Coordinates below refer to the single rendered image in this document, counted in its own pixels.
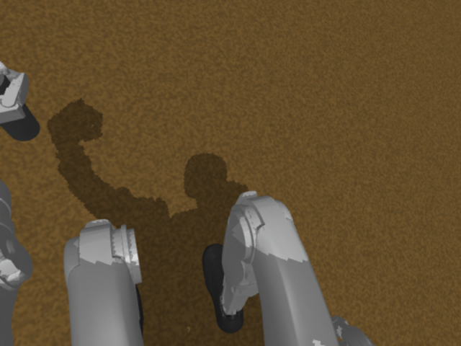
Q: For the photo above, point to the left robot arm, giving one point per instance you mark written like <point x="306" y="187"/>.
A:
<point x="15" y="266"/>

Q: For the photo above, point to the left robot hand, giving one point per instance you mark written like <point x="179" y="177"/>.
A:
<point x="15" y="95"/>

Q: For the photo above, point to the can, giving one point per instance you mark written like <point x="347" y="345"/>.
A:
<point x="24" y="129"/>

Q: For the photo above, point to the right robot hand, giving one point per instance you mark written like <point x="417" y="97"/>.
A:
<point x="351" y="335"/>

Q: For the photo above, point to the right robot foot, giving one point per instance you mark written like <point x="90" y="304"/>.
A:
<point x="214" y="275"/>

